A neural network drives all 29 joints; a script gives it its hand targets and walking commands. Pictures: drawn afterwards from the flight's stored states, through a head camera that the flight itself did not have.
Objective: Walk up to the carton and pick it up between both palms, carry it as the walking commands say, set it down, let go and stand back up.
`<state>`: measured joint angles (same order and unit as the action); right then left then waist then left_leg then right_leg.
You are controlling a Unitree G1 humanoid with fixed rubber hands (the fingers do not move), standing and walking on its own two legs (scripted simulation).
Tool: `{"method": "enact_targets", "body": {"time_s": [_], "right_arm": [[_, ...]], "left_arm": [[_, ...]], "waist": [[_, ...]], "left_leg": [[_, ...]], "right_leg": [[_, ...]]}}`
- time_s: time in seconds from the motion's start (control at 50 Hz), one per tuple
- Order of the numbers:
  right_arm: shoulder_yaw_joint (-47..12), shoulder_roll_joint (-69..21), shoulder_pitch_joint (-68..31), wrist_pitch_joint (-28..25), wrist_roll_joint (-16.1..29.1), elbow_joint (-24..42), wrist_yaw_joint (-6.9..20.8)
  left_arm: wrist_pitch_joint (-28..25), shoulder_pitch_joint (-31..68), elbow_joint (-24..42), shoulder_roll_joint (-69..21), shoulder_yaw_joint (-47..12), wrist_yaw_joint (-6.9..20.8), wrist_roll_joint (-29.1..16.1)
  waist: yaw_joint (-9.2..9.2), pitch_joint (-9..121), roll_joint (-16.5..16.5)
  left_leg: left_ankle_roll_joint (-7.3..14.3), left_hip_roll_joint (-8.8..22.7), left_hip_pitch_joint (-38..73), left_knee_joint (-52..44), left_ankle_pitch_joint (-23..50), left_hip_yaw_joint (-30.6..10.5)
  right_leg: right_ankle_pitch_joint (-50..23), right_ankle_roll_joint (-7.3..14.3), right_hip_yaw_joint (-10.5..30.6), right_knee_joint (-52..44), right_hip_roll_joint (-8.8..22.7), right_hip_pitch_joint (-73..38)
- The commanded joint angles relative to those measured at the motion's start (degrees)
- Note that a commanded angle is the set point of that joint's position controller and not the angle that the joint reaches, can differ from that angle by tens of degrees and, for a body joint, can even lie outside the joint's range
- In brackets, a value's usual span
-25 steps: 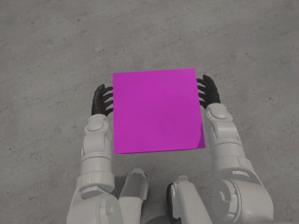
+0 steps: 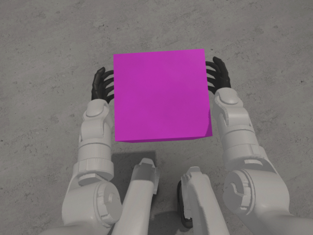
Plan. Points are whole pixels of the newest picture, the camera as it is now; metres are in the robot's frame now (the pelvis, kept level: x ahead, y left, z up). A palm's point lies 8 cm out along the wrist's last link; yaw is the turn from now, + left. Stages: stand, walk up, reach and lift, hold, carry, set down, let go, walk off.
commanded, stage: set down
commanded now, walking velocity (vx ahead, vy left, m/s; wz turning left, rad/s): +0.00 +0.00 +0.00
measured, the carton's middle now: (160, 105) +0.44 +0.06 -0.15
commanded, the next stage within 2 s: none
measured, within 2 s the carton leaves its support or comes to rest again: neither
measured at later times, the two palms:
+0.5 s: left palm (110, 100) +0.45 +0.21 -0.17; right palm (211, 91) +0.50 -0.08 -0.16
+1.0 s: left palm (117, 101) +0.47 +0.22 -0.26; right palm (203, 93) +0.52 -0.08 -0.25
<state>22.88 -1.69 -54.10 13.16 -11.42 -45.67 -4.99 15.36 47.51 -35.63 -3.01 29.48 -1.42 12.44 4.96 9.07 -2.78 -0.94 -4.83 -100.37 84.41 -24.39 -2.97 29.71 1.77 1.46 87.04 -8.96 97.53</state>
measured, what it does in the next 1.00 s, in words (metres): lowers itself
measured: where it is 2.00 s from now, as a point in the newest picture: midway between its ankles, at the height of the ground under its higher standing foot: (165, 204)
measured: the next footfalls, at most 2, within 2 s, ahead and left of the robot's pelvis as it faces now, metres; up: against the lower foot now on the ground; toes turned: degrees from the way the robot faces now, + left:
none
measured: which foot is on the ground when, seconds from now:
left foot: down 0.00-1.00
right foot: down 0.00-1.00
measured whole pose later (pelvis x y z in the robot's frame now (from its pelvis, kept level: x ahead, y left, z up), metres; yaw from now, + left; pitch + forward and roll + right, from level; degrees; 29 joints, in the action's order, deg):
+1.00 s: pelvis -0.03 +0.01 -0.14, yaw -1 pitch +43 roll +0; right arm 20.4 6.5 -76.3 14.5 -8.0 -53.1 -6.9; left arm 16.9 67.8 -41.2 4.5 29.5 -3.3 9.6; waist 5.4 -4.6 -3.1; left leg -1.6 -6.0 -125.7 110.3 -27.6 -1.4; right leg 33.5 -0.1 0.1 113.5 -11.3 123.1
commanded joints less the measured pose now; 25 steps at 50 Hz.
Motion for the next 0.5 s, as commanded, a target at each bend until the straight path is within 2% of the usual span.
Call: {"method": "enact_targets", "body": {"time_s": [0.0,0.18,0.48], "right_arm": [[-25.1,-55.0,-30.4,-0.2,5.0,-3.5,10.5],[-23.7,-53.1,-35.4,0.1,5.7,-4.9,9.9],[-22.4,-50.2,-43.2,0.4,7.0,-6.8,10.3]], "left_arm": [[-0.5,36.2,-2.6,-48.1,-28.7,11.1,-5.9],[-0.1,41.4,-3.6,-47.1,-27.8,10.3,-6.2],[0.4,49.3,-4.0,-45.8,-27.3,9.3,-7.0]], "waist": [[2.3,50.3,-1.0],[2.35,51.2,-0.5],[2.64,52.7,0.5]], "left_leg": [[-0.4,-3.0,32.3,-2.7,15.7,3.0],[-0.5,-3.0,29.5,1.9,14.5,3.3],[-1.1,-2.7,26.9,8.5,14.5,3.4]], "right_leg": [[-12.3,-2.1,1.5,-8.4,-1.5,-20.1],[-10.6,-1.9,0.4,-3.2,-2.1,-15.1],[-9.1,-1.5,-1.4,5.0,-2.8,-5.8]]}}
